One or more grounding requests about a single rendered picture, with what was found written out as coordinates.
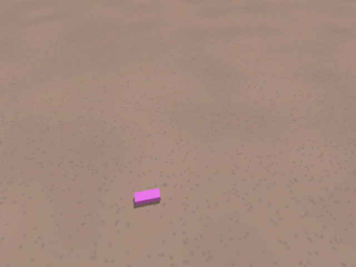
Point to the small box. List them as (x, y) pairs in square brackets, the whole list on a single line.
[(143, 197)]

